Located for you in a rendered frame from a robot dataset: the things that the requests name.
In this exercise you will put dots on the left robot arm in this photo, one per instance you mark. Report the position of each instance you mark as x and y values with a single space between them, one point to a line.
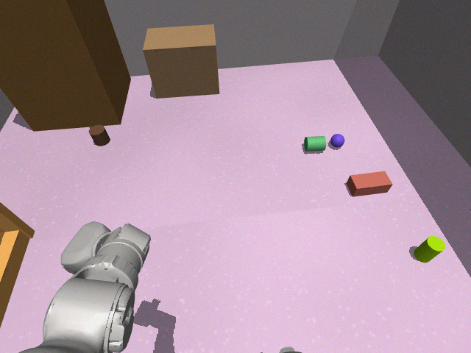
92 312

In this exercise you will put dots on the left robot hand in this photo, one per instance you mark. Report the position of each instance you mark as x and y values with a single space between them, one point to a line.
78 251

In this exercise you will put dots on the bookshelf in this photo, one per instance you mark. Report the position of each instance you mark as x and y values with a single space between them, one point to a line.
14 239

